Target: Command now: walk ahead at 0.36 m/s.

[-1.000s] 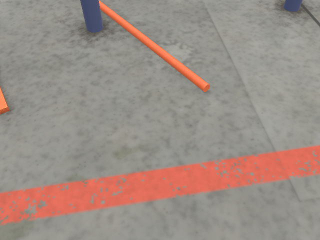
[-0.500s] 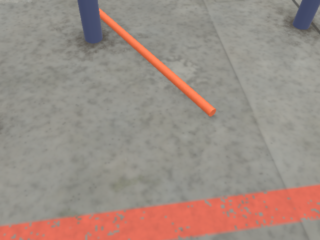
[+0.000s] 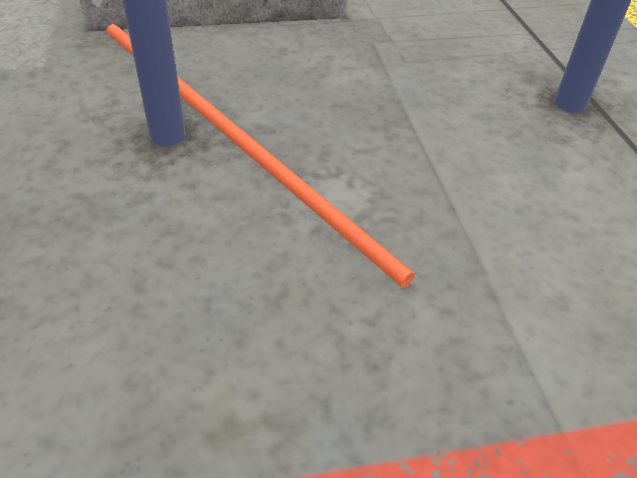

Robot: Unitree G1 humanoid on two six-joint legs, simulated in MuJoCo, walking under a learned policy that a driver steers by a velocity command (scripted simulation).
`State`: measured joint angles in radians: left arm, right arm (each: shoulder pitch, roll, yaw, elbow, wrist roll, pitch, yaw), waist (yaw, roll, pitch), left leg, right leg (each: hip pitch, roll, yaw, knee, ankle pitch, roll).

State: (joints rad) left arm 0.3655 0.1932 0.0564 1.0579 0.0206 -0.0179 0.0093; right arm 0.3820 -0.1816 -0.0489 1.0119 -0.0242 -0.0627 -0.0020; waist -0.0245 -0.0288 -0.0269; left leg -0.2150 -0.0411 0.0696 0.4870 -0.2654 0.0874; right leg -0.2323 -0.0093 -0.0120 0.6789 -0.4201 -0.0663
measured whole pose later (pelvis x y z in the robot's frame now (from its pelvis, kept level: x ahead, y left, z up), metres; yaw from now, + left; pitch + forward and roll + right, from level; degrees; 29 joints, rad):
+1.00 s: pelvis +0.49 -0.02 -0.02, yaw +17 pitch +0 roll +0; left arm 0.46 0.17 0.04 1.05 0.02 -0.07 0.04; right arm 0.03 -0.19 -0.05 0.87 -0.04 -0.03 0.04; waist 0.02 0.00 0.07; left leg -0.42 -0.05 0.16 0.57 -0.18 0.20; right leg 0.07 -0.05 -0.35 0.57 -0.46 -0.02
